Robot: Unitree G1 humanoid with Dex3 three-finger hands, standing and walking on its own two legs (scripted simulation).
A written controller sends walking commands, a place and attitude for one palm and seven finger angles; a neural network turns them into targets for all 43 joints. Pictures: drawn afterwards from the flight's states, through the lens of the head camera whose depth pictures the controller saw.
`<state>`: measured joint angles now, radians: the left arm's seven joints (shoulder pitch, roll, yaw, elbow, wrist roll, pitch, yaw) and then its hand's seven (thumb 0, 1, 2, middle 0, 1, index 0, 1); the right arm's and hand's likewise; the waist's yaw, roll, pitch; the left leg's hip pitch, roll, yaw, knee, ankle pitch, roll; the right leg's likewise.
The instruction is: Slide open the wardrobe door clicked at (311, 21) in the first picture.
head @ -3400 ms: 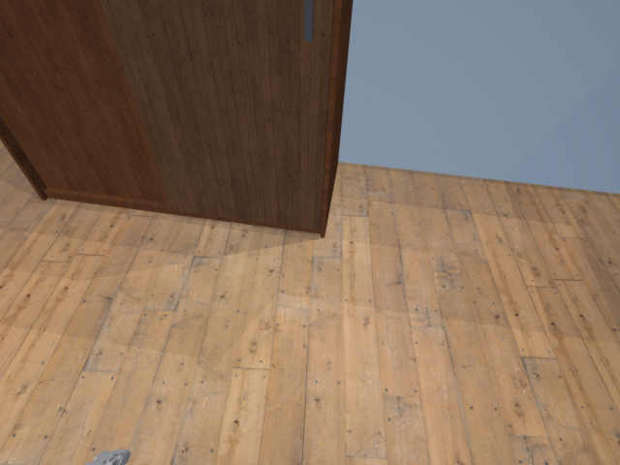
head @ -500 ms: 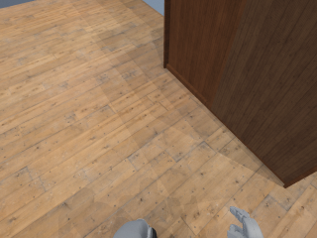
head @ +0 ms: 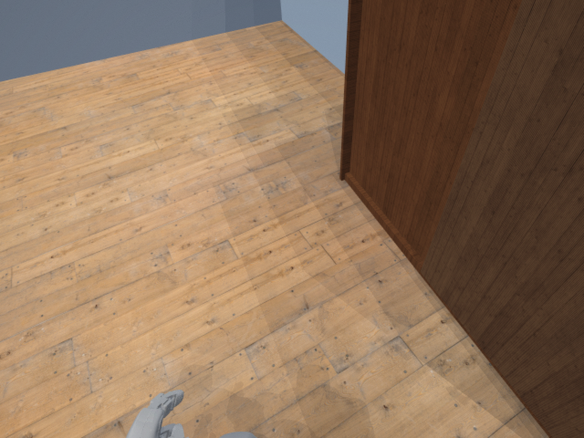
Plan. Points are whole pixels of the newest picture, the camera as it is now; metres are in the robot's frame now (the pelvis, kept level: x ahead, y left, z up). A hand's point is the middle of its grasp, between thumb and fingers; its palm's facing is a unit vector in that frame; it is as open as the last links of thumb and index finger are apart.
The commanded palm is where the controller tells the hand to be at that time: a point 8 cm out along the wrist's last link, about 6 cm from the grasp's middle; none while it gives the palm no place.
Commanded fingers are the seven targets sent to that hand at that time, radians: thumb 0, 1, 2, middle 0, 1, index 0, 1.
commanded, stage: walk to a spot facing it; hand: right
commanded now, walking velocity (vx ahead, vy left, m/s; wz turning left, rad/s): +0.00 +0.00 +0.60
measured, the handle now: out of the picture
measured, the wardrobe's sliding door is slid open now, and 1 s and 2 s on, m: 0.00 0.00 0.00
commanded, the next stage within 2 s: turn to face it in 0.30 s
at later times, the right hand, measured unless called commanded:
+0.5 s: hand (370, 375) +0.25 -0.12 -0.15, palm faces -0.29 +0.92 -0.26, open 7.4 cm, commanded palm none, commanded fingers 0.00 -0.90 -0.90 0.20 0.30 0.20 0.30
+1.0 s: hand out of the picture +0.14 -0.20 -0.17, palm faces -0.01 +0.97 -0.23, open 7.4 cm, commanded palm none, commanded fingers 0.00 -0.90 -0.90 0.20 0.30 0.20 0.30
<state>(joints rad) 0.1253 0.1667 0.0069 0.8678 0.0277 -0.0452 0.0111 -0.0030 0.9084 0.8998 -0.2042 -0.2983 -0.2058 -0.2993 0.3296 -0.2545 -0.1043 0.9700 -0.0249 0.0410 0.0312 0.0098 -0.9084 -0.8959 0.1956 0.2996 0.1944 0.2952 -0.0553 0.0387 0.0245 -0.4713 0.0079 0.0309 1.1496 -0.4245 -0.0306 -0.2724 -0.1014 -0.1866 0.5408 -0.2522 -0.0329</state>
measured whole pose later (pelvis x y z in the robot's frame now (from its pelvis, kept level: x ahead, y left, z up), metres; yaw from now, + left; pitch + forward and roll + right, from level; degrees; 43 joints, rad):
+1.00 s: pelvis +0.06 +0.00 +0.00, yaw +4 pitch +1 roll +2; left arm 0.26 0.18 0.05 0.97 0.03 0.02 0.01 0.00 0.91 0.90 -0.21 -0.30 -0.21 -0.30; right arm 0.20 -0.22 -0.09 0.97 -0.01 0.06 -0.02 0.01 -0.91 -0.90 0.20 0.30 0.20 0.30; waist 0.03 0.00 0.05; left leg -0.42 0.05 0.02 0.95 -0.43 -0.07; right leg -0.32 0.01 0.00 0.46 -0.16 -0.06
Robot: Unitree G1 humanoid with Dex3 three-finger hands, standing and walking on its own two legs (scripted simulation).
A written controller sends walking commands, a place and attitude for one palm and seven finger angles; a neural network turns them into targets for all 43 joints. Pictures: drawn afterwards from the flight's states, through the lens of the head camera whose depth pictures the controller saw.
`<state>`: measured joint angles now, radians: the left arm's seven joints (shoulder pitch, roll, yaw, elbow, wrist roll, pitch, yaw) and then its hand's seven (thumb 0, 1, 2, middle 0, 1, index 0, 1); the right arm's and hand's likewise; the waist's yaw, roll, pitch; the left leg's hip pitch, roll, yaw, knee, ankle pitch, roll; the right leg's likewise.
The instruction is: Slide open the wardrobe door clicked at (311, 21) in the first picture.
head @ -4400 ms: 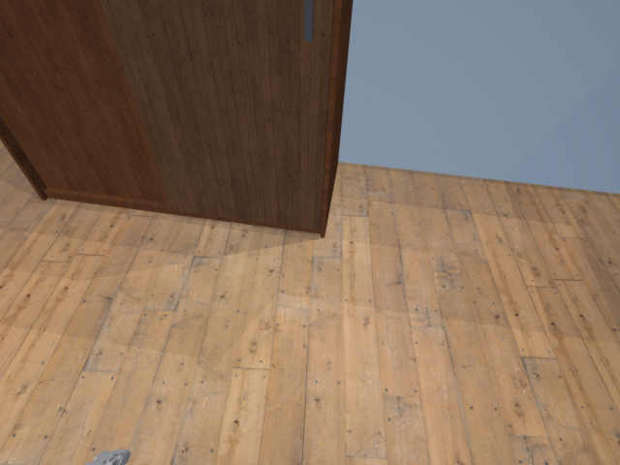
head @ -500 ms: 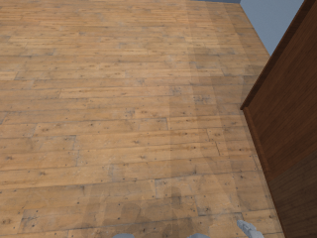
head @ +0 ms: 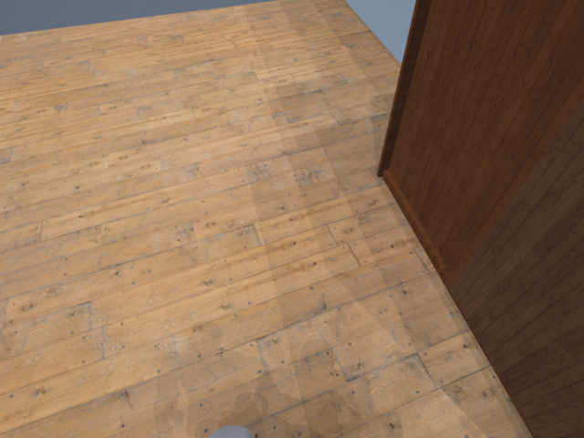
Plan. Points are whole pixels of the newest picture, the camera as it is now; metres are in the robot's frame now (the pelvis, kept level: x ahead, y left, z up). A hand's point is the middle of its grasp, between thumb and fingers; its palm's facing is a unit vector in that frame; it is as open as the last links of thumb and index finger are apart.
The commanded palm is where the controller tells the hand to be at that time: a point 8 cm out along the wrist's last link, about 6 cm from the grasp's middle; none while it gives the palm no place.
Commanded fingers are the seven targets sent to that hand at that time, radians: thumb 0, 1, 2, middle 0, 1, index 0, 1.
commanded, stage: turn to face it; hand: right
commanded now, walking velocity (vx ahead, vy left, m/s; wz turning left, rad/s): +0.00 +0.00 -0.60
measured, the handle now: out of the picture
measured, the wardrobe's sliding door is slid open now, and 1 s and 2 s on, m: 0.00 0.00 0.00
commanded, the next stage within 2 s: take the last steps up to it in 1.92 s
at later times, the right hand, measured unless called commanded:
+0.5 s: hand out of the picture -0.04 -0.17 -0.17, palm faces +0.35 +0.90 -0.25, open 7.4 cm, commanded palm none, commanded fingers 0.00 -0.90 -0.90 0.20 0.30 0.20 0.30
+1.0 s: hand out of the picture -0.04 -0.22 -0.15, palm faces +0.59 +0.75 -0.31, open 7.4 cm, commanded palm none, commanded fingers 0.00 -0.90 -0.90 0.20 0.30 0.20 0.30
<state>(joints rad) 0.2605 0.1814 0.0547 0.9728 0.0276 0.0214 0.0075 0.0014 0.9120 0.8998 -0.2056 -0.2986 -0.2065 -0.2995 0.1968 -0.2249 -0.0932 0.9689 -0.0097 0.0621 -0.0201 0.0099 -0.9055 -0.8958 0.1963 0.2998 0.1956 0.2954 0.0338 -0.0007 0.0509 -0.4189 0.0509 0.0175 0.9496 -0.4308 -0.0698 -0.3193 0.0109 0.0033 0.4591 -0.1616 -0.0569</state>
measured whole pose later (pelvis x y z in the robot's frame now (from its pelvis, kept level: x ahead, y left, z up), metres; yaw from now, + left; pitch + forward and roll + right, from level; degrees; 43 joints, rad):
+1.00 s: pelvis -0.02 +0.03 -0.01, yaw -38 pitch +1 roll -1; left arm 0.21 0.24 0.07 0.92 0.02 0.05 -0.01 0.00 0.90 0.90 -0.21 -0.30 -0.21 -0.30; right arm 0.12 -0.23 -0.05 0.83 -0.01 0.02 -0.02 0.01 -0.90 -0.90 0.20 0.30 0.20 0.30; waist 0.04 -0.04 0.07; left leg -0.30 0.03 0.04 0.59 -0.30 -0.04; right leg -0.32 0.06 0.13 0.61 -0.30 0.01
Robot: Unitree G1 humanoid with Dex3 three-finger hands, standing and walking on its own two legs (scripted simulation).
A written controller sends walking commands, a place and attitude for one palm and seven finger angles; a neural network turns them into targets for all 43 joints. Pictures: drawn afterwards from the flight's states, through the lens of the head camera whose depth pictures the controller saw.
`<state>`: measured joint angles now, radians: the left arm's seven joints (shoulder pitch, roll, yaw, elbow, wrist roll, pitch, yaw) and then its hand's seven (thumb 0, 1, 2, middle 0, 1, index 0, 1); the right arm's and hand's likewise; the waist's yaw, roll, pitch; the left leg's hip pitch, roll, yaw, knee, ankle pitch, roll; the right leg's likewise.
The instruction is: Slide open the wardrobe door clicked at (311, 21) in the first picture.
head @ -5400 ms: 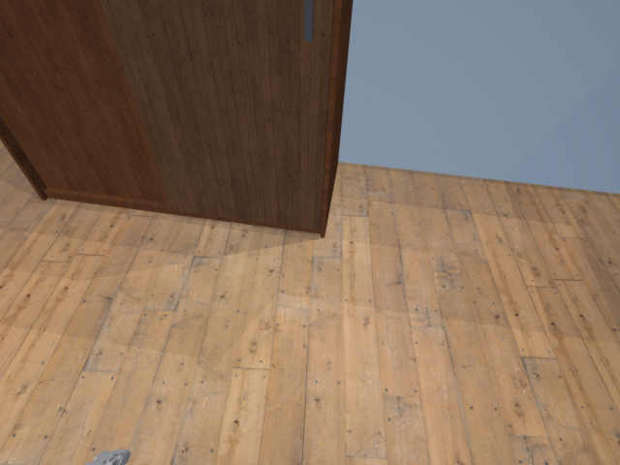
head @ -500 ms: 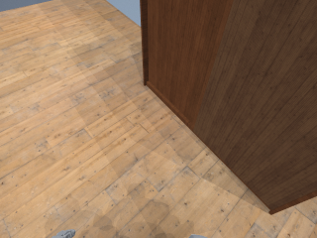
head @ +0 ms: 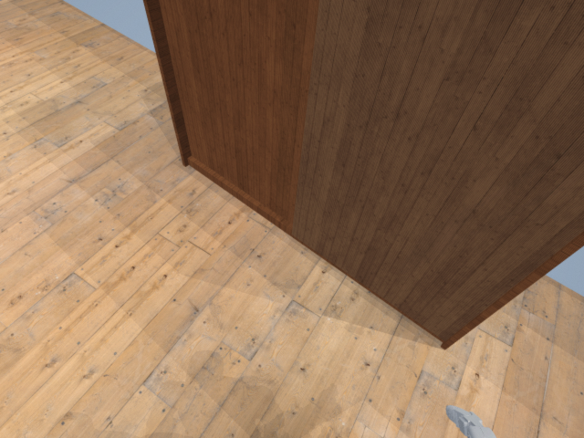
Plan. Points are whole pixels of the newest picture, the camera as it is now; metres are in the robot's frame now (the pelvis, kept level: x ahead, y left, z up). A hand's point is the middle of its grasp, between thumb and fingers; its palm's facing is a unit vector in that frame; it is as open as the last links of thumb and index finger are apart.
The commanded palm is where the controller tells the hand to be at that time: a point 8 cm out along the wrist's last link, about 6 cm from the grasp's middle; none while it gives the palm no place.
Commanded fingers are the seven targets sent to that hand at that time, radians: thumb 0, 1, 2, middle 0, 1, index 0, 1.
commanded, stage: turn to face it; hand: right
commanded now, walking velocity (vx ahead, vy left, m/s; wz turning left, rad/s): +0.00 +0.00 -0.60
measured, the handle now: out of the picture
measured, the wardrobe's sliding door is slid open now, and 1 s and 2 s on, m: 0.00 0.00 0.00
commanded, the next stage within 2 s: take the last steps up to it in 0.92 s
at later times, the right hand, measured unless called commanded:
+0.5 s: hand out of the picture -0.05 -0.25 -0.18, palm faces +0.37 +0.89 -0.27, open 7.4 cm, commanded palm none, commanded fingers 0.00 -0.90 -0.90 0.20 0.30 0.20 0.30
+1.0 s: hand out of the picture +0.00 -0.21 -0.14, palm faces +0.50 +0.82 -0.27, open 7.4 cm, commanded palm none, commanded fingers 0.00 -0.90 -0.90 0.20 0.30 0.20 0.30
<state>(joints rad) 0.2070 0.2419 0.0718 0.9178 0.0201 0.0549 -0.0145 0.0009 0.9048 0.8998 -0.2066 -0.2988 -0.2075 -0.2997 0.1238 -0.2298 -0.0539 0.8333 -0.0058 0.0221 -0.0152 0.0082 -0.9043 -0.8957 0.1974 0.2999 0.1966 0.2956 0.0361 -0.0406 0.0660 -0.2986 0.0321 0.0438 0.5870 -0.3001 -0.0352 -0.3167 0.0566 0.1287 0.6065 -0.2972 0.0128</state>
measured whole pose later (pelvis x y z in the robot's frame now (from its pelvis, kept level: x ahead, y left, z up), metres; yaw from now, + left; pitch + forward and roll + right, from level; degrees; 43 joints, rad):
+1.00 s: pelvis +0.01 +0.01 +0.01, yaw -30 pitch -1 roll -1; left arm 0.23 0.23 0.07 0.98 0.02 0.07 -0.01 0.00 0.91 0.90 -0.20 -0.30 -0.20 -0.30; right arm 0.20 -0.16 -0.03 0.90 -0.02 0.01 -0.02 0.01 -0.90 -0.90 0.20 0.30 0.20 0.30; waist 0.02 -0.06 0.05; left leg -0.24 0.05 0.10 0.56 -0.30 0.02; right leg -0.40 0.05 0.06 0.89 -0.45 0.01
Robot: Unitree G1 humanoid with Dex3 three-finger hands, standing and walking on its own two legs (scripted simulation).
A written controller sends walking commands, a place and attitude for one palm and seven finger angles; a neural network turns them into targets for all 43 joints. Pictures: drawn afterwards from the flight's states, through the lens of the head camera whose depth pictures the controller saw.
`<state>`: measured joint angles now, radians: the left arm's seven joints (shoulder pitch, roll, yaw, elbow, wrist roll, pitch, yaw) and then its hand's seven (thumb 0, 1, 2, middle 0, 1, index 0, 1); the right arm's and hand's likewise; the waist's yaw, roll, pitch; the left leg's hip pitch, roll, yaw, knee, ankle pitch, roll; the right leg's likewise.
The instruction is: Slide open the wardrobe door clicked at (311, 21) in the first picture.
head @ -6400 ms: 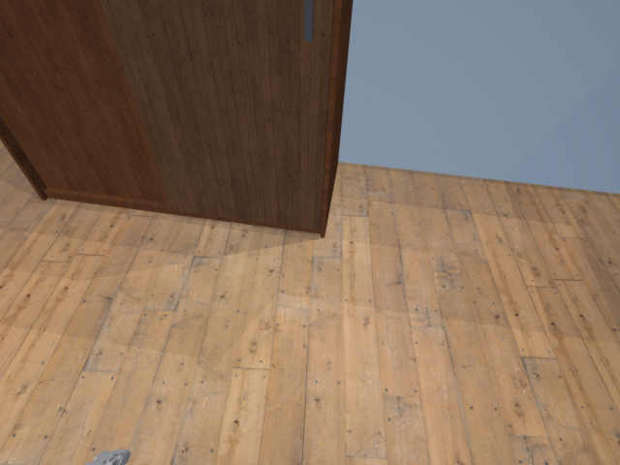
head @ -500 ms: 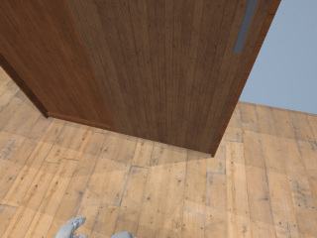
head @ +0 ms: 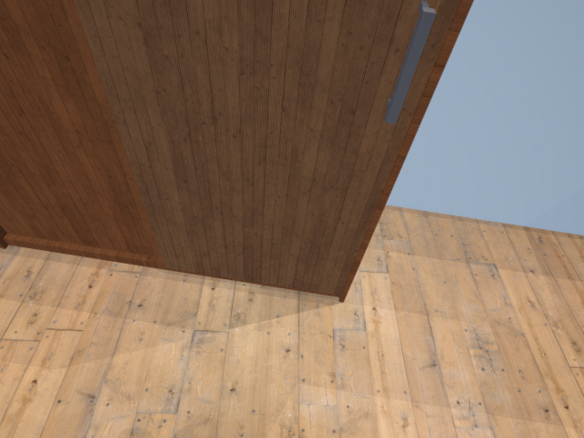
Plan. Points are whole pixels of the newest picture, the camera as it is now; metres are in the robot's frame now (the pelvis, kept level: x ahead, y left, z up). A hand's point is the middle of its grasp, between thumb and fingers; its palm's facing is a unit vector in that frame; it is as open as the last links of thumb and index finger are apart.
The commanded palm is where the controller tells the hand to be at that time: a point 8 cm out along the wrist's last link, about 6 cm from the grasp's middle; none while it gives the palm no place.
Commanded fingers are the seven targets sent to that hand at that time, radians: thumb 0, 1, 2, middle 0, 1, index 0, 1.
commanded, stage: take the last steps up to it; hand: right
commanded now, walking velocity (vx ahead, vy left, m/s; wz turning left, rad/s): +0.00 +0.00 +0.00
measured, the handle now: (406, 66) +0.70 -0.13 +0.19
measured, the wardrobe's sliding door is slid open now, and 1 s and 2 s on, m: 0.00 0.00 0.00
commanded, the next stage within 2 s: come to a stop and stand still in 0.78 s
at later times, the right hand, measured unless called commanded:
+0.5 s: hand out of the picture -0.01 -0.22 -0.17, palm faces +0.12 +0.98 -0.15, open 7.4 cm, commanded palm none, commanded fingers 0.00 -0.90 -0.90 0.20 0.30 0.20 0.30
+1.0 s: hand (398, 367) +0.29 -0.18 -0.16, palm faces +0.09 +0.97 -0.21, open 7.2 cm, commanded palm none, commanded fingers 0.00 -0.90 -0.90 0.20 0.30 0.20 0.30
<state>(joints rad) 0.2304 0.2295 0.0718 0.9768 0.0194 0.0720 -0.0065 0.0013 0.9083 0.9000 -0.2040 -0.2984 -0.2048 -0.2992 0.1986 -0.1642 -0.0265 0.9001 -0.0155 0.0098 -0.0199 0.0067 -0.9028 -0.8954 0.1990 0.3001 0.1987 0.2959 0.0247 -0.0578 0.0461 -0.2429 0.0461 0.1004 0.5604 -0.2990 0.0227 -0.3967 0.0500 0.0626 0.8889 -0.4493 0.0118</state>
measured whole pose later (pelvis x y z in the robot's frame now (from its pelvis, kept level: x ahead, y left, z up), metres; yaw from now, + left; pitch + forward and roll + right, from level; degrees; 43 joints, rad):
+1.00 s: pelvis +0.21 +0.00 +0.00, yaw -4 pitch -1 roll +1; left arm 0.28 0.16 0.04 1.08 0.02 -0.01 0.03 0.00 0.91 0.90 -0.20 -0.30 -0.20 -0.30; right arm 0.16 -0.15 -0.05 1.03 -0.02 -0.03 -0.03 -0.01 -0.94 -0.90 0.20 0.30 0.20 0.30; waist 0.03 -0.03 0.06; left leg -0.30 0.03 0.17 0.51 -0.19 0.05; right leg -0.40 -0.09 -0.06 0.96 -0.42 0.02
